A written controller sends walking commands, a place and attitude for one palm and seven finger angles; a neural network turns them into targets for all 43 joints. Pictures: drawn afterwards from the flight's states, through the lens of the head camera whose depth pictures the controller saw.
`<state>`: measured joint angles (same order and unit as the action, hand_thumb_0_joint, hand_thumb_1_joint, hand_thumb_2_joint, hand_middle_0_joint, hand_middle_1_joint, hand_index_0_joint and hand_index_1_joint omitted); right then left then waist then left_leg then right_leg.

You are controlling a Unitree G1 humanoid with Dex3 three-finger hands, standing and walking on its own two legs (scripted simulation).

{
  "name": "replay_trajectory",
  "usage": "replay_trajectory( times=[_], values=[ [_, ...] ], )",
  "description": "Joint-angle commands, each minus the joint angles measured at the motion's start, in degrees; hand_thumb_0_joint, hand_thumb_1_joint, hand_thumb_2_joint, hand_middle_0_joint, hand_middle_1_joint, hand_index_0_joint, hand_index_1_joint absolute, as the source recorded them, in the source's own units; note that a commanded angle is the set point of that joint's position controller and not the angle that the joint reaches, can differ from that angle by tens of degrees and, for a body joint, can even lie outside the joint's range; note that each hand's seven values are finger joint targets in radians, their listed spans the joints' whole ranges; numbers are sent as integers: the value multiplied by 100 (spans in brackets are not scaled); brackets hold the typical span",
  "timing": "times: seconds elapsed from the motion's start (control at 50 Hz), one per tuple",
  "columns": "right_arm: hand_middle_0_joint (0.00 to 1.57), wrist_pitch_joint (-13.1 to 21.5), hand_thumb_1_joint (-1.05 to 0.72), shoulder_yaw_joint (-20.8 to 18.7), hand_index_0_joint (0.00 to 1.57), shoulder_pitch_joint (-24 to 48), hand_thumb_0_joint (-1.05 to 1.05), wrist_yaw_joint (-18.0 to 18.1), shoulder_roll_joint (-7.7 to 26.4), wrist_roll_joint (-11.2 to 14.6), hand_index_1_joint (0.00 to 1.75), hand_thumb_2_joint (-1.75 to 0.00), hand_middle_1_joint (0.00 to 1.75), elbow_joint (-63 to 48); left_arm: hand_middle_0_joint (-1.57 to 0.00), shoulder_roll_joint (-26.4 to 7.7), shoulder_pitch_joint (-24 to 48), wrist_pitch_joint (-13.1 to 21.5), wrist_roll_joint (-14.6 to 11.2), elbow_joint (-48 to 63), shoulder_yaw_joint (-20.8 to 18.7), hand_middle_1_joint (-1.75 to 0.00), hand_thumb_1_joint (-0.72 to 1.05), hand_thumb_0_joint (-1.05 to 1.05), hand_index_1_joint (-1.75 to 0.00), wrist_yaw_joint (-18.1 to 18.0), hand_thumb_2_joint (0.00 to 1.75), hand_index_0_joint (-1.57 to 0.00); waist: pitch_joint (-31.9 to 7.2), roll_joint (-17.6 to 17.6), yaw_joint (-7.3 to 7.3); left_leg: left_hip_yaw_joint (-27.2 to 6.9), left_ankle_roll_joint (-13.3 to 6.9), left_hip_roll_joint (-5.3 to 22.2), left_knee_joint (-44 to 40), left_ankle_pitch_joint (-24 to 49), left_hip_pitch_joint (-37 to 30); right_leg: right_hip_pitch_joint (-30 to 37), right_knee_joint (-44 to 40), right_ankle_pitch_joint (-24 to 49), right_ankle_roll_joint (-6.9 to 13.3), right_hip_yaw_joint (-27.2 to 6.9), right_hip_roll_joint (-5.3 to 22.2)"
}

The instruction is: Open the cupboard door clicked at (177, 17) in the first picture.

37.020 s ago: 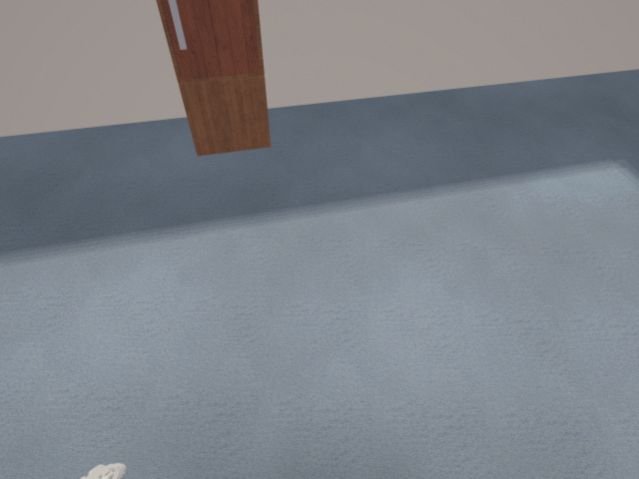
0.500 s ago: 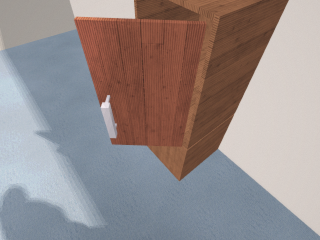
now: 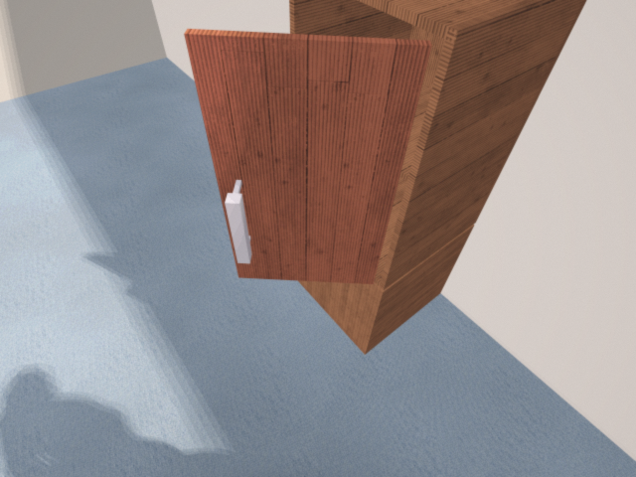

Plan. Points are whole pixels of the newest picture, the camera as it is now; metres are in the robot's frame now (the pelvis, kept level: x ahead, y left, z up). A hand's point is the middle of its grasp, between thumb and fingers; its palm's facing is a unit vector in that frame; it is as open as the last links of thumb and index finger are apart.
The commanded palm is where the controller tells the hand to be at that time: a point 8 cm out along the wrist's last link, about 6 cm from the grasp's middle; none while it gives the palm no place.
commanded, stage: shuffle to correct the standing spot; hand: left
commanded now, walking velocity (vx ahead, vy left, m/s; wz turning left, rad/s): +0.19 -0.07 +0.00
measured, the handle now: (241, 222) +0.59 +0.19 -0.10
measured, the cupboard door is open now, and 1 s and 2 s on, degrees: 49 49 49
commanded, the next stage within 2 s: come to a stop and stand still in 0.08 s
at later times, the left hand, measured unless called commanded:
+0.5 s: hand out of the picture +0.04 +0.15 -0.18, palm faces +0.02 -0.98 -0.20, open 7.4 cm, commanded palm none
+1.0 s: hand out of the picture +0.04 +0.15 -0.17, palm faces +0.01 -0.98 -0.20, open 7.4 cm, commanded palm none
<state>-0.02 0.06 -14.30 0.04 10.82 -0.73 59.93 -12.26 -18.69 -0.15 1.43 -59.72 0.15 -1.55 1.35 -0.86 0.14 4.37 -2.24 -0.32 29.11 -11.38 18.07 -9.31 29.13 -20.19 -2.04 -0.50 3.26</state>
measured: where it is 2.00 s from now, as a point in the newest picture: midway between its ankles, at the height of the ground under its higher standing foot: outside the picture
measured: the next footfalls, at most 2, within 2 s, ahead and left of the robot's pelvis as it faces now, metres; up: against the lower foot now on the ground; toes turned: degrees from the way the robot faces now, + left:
none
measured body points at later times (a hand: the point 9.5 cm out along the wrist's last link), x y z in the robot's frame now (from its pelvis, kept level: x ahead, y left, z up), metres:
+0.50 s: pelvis +0.05 -0.02 +0.00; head +0.09 -0.02 +0.45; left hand +0.04 +0.20 -0.16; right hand +0.09 -0.25 -0.16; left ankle +0.05 +0.10 -0.73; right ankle -0.05 -0.14 -0.73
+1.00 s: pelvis +0.01 -0.03 +0.00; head +0.02 -0.02 +0.45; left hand +0.04 +0.21 -0.15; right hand +0.04 -0.26 -0.15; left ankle +0.05 +0.09 -0.73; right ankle -0.05 -0.14 -0.73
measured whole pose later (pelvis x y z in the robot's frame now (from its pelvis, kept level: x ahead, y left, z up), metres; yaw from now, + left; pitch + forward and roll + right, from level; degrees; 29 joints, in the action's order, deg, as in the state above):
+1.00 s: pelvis +0.01 -0.03 +0.00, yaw +0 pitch +0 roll +1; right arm -0.4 0.0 -13.0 0.5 9.9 -0.6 60.8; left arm -10.3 -15.3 -0.4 1.1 -58.3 -0.2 -1.3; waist 1.5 -1.0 0.0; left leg 4.3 0.1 1.8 27.9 -11.3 16.4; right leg -7.9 28.4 -20.4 -0.3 2.8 1.8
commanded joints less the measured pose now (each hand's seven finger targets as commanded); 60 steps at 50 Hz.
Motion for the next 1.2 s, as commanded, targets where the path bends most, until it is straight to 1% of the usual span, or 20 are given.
replay_trajectory(
  times=[0.0,0.06,0.16,0.2,0.22,0.26,0.3,0.36,0.42,0.52,0.62,0.68,0.74,0.8,1.06,1.08,1.1,1.12,1.14,1.18],
  values=[
    [20,45,-90,-213,20,-127,0,46,753,-46,30,-90,30,-224,-20,-429,-584,35,11,54,-76,-30,90,0,-30,27,90,-20,345,313,43,-1003,-167,733,-1080,-2269,-103,-817,-416,-1186,408,-2,-23],
    [20,49,-90,-223,20,-121,0,42,677,-46,30,-90,30,-232,-20,-395,-765,72,19,-33,-98,-30,90,0,-30,63,90,-20,531,85,94,-925,-195,669,-779,-2189,186,-776,-537,-1241,514,-176,5],
    [20,178,-90,-162,20,-102,0,31,335,-24,30,-90,30,-276,-20,-556,-907,155,-15,-155,-188,-30,90,0,-30,33,90,-20,566,-777,35,-10,-12,176,635,-992,450,-534,-996,-755,810,-916,565],
    [20,235,-90,-115,20,-234,0,62,288,-11,30,-90,30,-192,-20,-467,-795,153,-15,-166,-188,-30,90,0,-30,2,90,-20,541,-492,-67,-5,-2,246,468,-90,29,-630,-548,584,709,-590,465],
    [20,272,-90,-110,20,-400,0,96,371,2,30,-90,30,-78,-20,-371,-796,149,-18,-188,-164,-30,90,0,-30,-8,90,-20,328,37,-98,-232,-57,451,200,835,-528,-698,-49,1237,546,-205,231],
    [20,296,-90,-152,20,-884,0,210,678,17,30,-90,30,176,-20,-145,-821,164,-33,-206,-105,-30,90,0,-30,-71,90,-20,-162,1091,-136,-1097,-502,1166,-14,3291,-1393,-914,830,864,251,387,-149],
    [20,259,-90,-136,20,-615,0,287,638,53,30,-90,30,166,-20,-13,-814,144,-90,-262,-83,-30,90,0,-30,-131,90,-20,-107,955,43,-1157,-646,1367,-42,4614,-1267,-736,492,57,205,320,-81],
    [20,228,-90,-201,20,-114,0,314,600,83,30,-90,30,-9,-20,-362,-824,167,-55,-250,-177,-30,90,0,-30,-155,90,-20,73,135,97,-543,-170,809,200,3750,-878,-190,-158,2870,269,10,248],
    [20,149,-90,-282,20,-236,0,288,500,57,30,-90,30,-146,-20,-482,-815,133,-31,-44,-274,-30,90,0,-30,-201,90,-20,-682,-151,44,-152,-24,606,524,3412,-832,237,454,4767,259,17,480],
    [20,53,-90,-360,20,-63,0,251,489,-13,30,-90,30,-367,-20,-481,-442,58,-18,354,-333,-30,90,0,-30,-183,90,-20,-623,-175,44,-113,-7,566,629,2874,-706,-24,484,4332,304,-81,514],
    [20,14,-90,-297,20,59,0,189,444,-17,30,-90,30,-492,-20,-489,-118,-11,-8,612,-303,-30,90,0,-30,-156,90,-20,-312,-189,39,-317,19,617,292,1765,-512,-318,82,2520,389,-176,461],
    [20,21,-90,-272,20,192,0,164,491,-23,30,-90,30,-523,-20,-598,-54,4,-9,632,-305,-30,90,0,-30,-138,90,-20,-444,-253,65,-272,54,576,383,1890,-537,-182,62,2809,385,-162,471],
    [20,-8,-90,-249,20,261,0,122,533,-20,30,-90,30,-507,-20,-609,216,-17,-30,675,-253,-30,90,0,-30,-93,90,-20,-80,-152,14,-398,79,584,-20,854,-533,-620,-322,1304,391,-189,435],
    [20,11,-90,-212,20,279,0,100,568,-23,30,-90,30,-442,-20,-604,262,-4,-32,624,-225,-30,90,0,-30,-55,90,-20,146,-29,31,-510,68,602,-331,456,-466,-662,-594,600,344,-172,327],
    [20,117,-90,-106,20,-80,0,135,509,26,30,-90,30,44,-20,-399,-206,102,-66,47,-114,-30,90,0,-30,-18,90,-20,88,38,51,-541,62,666,-724,542,-802,-406,-1008,610,329,-86,285],
    [20,128,-90,-103,20,-94,0,137,521,24,30,-90,30,76,-20,-391,-241,111,-66,1,-112,-30,90,0,-30,-19,90,-20,49,97,51,-521,63,669,-710,654,-819,-369,-993,736,330,-77,300],
    [20,158,-90,-112,20,225,0,93,589,47,30,-90,30,-285,-20,-300,-507,207,30,-102,-46,-30,90,0,-30,-255,90,-20,455,266,101,-433,215,670,451,968,-430,-629,-1141,2285,309,-525,535],
    [20,64,-90,-89,20,-129,0,29,294,24,30,-90,30,-373,-20,-586,-134,249,-31,161,-58,-30,90,0,-30,-198,90,-20,259,171,-247,-378,204,516,298,-310,-413,-835,-1228,620,511,-524,719],
    [20,24,-90,-104,20,-364,0,7,370,-13,30,-90,30,-331,-20,-539,144,253,-38,261,-59,-30,90,0,-30,-166,90,-20,321,257,-360,-386,186,486,284,-417,-336,-1023,-1078,-327,601,-361,511],
    [20,85,-90,-90,20,-499,0,10,422,-37,30,-90,30,-390,-20,-460,-51,248,-41,267,-89,-30,90,0,-30,-134,90,-20,-80,630,-239,-525,68,573,103,251,-376,-613,-549,236,560,-40,260]
  ],
)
